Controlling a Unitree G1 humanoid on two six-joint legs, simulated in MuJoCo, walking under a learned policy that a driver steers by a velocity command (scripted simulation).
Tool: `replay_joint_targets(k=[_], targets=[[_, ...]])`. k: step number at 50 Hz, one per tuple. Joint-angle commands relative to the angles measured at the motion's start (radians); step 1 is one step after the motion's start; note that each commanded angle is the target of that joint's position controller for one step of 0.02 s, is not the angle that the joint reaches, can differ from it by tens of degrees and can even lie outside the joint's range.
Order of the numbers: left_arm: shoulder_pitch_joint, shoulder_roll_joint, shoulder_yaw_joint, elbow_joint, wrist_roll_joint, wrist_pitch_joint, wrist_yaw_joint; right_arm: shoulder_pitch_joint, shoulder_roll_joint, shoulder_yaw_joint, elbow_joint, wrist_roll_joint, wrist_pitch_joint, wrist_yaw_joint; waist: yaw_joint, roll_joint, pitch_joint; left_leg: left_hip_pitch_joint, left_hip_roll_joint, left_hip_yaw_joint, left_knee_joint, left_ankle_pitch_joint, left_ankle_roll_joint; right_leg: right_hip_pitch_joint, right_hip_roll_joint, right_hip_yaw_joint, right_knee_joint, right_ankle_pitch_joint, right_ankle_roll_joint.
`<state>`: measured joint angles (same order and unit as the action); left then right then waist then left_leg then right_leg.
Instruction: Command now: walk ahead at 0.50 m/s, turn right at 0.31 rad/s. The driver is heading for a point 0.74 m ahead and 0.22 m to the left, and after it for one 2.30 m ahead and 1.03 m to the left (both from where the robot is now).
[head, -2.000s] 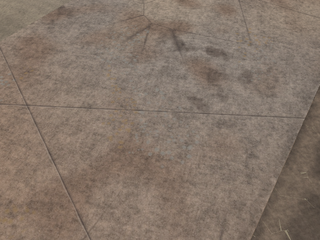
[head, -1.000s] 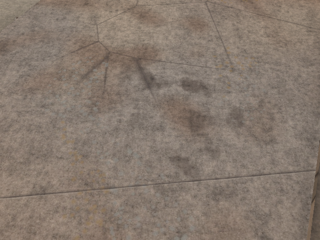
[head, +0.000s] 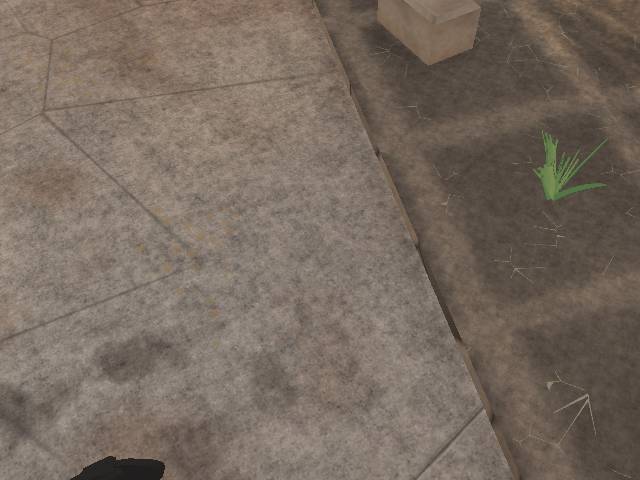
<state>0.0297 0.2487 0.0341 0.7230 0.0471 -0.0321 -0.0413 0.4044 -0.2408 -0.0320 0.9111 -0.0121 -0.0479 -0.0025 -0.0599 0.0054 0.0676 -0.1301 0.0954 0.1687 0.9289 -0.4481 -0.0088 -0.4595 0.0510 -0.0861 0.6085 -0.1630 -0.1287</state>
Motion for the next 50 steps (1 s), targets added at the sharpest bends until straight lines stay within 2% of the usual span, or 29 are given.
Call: replay_joint_targets(k=[1,2,3,4,6,8,10,12,16,19,21,22,24,25,26,27,28,29,30,31,32,33,35,37,39,42,46,48,50], targets=[[0.321,0.207,0.069,0.053,-0.029,0.005,0.042,-0.084,-0.131,-0.025,-0.138,0.012,-0.027,0.008,0.150,-0.064,-0.220,-0.581,-0.008,-0.162,0.424,0.056,0.025,0.648,-0.387,0.517,-0.290,0.229,-0.219],[0.281,0.154,0.054,0.062,-0.032,-0.004,0.042,-0.066,-0.115,-0.020,-0.121,0.011,-0.030,0.009,0.104,-0.024,-0.137,-0.524,0.025,-0.168,0.316,0.089,0.029,0.513,-0.332,0.417,-0.317,0.305,-0.170],[0.249,0.125,0.043,0.070,-0.035,-0.015,0.043,-0.053,-0.109,-0.021,-0.111,-0.007,-0.018,0.012,0.065,-0.023,-0.100,-0.466,0.042,-0.175,0.244,0.101,0.026,0.427,-0.285,0.353,-0.345,0.320,-0.135],[0.221,0.105,0.035,0.070,-0.034,-0.023,0.041,-0.011,-0.100,-0.019,-0.088,-0.022,0.001,0.016,0.036,-0.033,-0.094,-0.401,0.043,-0.173,0.211,0.114,0.021,0.366,-0.257,0.307,-0.375,0.316,-0.118],[0.240,0.105,0.032,0.087,-0.039,-0.042,0.036,0.001,-0.088,-0.021,-0.079,-0.030,0.023,0.028,0.023,-0.039,-0.091,-0.378,0.032,-0.157,0.174,0.148,0.015,0.331,-0.233,0.274,-0.419,0.319,-0.122],[0.270,0.123,0.037,0.109,-0.043,-0.050,0.033,-0.059,-0.080,-0.023,-0.094,-0.028,0.030,0.035,0.030,-0.043,-0.051,-0.433,0.038,-0.151,0.114,0.222,0.004,0.319,-0.221,0.252,-0.469,0.255,-0.121],[0.309,0.122,0.037,0.130,-0.044,-0.052,0.033,-0.145,-0.083,-0.025,-0.118,-0.026,0.031,0.036,0.052,-0.042,-0.011,-0.510,0.046,-0.151,0.038,0.300,-0.007,0.343,-0.216,0.244,-0.500,0.221,-0.113],[0.334,0.120,0.035,0.144,-0.042,-0.054,0.033,-0.195,-0.080,-0.025,-0.128,-0.019,0.029,0.037,0.068,-0.045,-0.001,-0.554,0.041,-0.153,-0.030,0.362,-0.006,0.391,-0.216,0.208,-0.509,0.232,-0.096],[0.389,0.110,0.027,0.179,-0.031,-0.065,0.041,-0.287,-0.064,-0.018,-0.150,-0.008,0.022,0.041,0.100,-0.049,0.027,-0.569,-0.006,-0.164,-0.151,0.452,0.023,0.458,-0.225,0.122,-0.515,0.303,-0.058],[0.422,0.101,0.020,0.206,-0.025,-0.067,0.054,-0.359,-0.058,-0.011,-0.178,-0.013,0.016,0.047,0.120,-0.047,0.051,-0.573,-0.039,-0.134,-0.237,0.454,0.054,0.532,-0.245,0.067,-0.498,0.403,-0.038],[0.428,0.105,0.015,0.220,-0.023,-0.066,0.064,-0.384,-0.052,-0.007,-0.194,-0.019,0.011,0.050,0.119,-0.050,0.052,-0.543,-0.063,-0.097,-0.298,0.410,0.080,0.582,-0.258,0.034,-0.453,0.528,-0.023],[0.417,0.113,0.015,0.223,-0.021,-0.066,0.068,-0.372,-0.052,-0.007,-0.194,-0.019,0.009,0.049,0.106,-0.060,0.039,-0.494,-0.086,-0.073,-0.323,0.373,0.098,0.595,-0.261,0.012,-0.406,0.669,-0.012],[0.397,0.148,0.019,0.226,-0.017,-0.063,0.077,-0.289,-0.072,-0.017,-0.174,-0.021,0.008,0.040,0.062,-0.097,-0.029,-0.368,-0.153,-0.023,-0.334,0.272,0.141,0.630,-0.267,-0.020,-0.233,1.018,0.006],[0.387,0.164,0.023,0.223,-0.013,-0.056,0.079,-0.186,-0.093,-0.027,-0.145,-0.023,0.003,0.036,0.018,-0.104,-0.090,-0.264,-0.185,-0.017,-0.358,0.236,0.165,0.627,-0.267,-0.032,-0.074,1.088,0.010],[0.369,0.176,0.026,0.214,-0.019,-0.050,0.079,-0.038,-0.120,-0.043,-0.101,-0.032,-0.005,0.032,-0.053,-0.088,-0.167,-0.065,-0.188,-0.052,-0.434,0.278,0.198,0.533,-0.252,-0.057,0.139,0.974,0.024],[0.352,0.154,0.016,0.174,-0.026,-0.055,0.077,0.112,-0.208,-0.072,-0.072,-0.045,-0.005,0.020,-0.114,0.006,-0.270,0.183,0.001,-0.299,-0.460,0.232,0.269,0.312,-0.204,-0.081,0.458,0.610,0.043],[0.396,0.082,0.010,0.128,-0.046,-0.068,0.056,0.065,-0.289,-0.097,-0.087,-0.024,0.010,0.014,-0.024,0.280,-0.342,0.441,0.254,-0.878,-0.576,0.327,0.440,-0.118,0.052,-0.025,0.835,-0.303,0.097],[0.328,0.140,0.017,0.118,-0.019,-0.076,0.050,0.017,-0.268,-0.096,-0.088,0.013,0.016,0.024,-0.032,0.077,-0.300,0.405,0.235,-0.853,-0.610,0.347,0.441,-0.230,-0.019,0.160,0.879,-0.272,0.079],[0.265,0.127,0.012,0.090,-0.029,-0.088,0.043,-0.039,-0.224,-0.085,-0.098,0.012,0.018,0.020,-0.015,0.027,-0.183,0.279,0.216,-0.720,-0.630,0.372,0.413,-0.255,-0.069,0.164,0.827,-0.193,0.080],[0.258,0.121,0.010,0.087,-0.031,-0.093,0.042,-0.069,-0.162,-0.070,-0.091,0.005,0.019,0.018,0.025,-0.050,-0.086,0.137,0.175,-0.629,-0.664,0.455,0.367,-0.219,-0.105,0.150,0.727,-0.157,0.086],[0.240,0.112,0.010,0.075,-0.019,-0.078,0.043,-0.090,-0.137,-0.061,-0.089,0.006,0.014,0.014,0.054,-0.058,-0.049,0.049,0.124,-0.563,-0.679,0.508,0.334,-0.177,-0.130,0.153,0.653,-0.157,0.100],[0.261,0.099,0.005,0.076,-0.005,-0.056,0.041,-0.107,-0.127,-0.055,-0.090,0.007,0.009,0.010,0.079,-0.037,-0.049,-0.009,0.085,-0.508,-0.696,0.540,0.315,-0.123,-0.137,0.146,0.607,-0.154,0.117],[0.268,0.083,0.002,0.066,0.005,-0.025,0.035,-0.087,-0.150,-0.060,-0.084,0.013,-0.008,0.011,0.090,-0.002,-0.060,-0.053,0.048,-0.460,-0.710,0.601,0.312,-0.098,-0.138,0.122,0.534,-0.150,0.145],[0.211,0.078,0.000,0.038,0.004,-0.013,0.031,-0.065,-0.178,-0.067,-0.081,0.013,-0.014,0.011,0.082,0.015,-0.047,-0.078,0.022,-0.438,-0.730,0.593,0.303,-0.123,-0.142,0.101,0.441,-0.092,0.170],[0.114,0.079,-0.002,0.001,0.001,-0.012,0.029,-0.032,-0.181,-0.069,-0.079,0.014,-0.011,0.011,0.052,0.031,-0.025,-0.070,0.000,-0.438,-0.739,0.569,0.279,-0.165,-0.144,0.089,0.325,-0.006,0.188],[0.007,0.074,-0.008,-0.035,-0.007,-0.015,0.023,0.021,-0.185,-0.074,-0.076,0.015,-0.004,0.009,0.003,0.054,-0.033,-0.006,-0.017,-0.447,-0.710,0.580,0.241,-0.178,-0.124,0.089,0.174,0.109,0.194],[-0.094,0.085,-0.014,-0.078,-0.017,-0.027,0.020,0.070,-0.196,-0.078,-0.079,0.001,0.002,0.002,-0.037,0.065,-0.040,0.091,0.003,-0.496,-0.642,0.662,0.230,-0.172,-0.086,0.094,0.048,0.125,0.181],[-0.084,0.103,-0.012,-0.087,-0.020,-0.036,0.022,0.051,-0.207,-0.081,-0.093,-0.005,0.002,-0.005,-0.019,0.076,-0.045,0.103,0.020,-0.533,-0.599,0.683,0.210,-0.102,-0.071,0.113,-0.021,0.089,0.162],[0.033,0.138,0.001,-0.058,-0.023,-0.045,0.030,-0.014,-0.227,-0.085,-0.117,-0.009,-0.001,-0.008,0.047,0.087,-0.073,0.045,0.016,-0.554,-0.521,0.743,0.172,0.097,-0.039,0.114,-0.090,0.013,0.134]])
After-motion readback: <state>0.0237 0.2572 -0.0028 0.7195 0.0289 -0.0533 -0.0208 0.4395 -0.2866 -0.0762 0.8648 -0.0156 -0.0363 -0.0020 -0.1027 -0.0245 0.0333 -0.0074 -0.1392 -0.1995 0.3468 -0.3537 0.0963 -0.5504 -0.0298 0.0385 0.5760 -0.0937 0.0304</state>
